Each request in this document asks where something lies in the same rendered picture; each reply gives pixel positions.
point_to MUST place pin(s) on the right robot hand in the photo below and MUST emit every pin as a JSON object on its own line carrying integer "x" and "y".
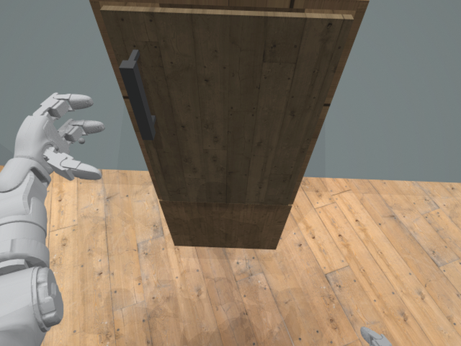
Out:
{"x": 373, "y": 338}

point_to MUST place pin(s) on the left robot forearm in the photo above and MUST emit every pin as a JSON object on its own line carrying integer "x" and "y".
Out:
{"x": 23, "y": 216}

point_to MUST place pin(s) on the cupboard door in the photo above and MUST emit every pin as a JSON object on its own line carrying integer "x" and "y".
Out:
{"x": 236, "y": 94}

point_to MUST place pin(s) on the handle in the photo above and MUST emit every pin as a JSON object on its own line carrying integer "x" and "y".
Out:
{"x": 134, "y": 86}

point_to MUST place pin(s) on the robot left upper arm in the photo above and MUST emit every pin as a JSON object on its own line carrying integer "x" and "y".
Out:
{"x": 30, "y": 304}

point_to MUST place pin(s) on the left robot hand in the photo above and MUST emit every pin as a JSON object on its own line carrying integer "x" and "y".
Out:
{"x": 37, "y": 136}

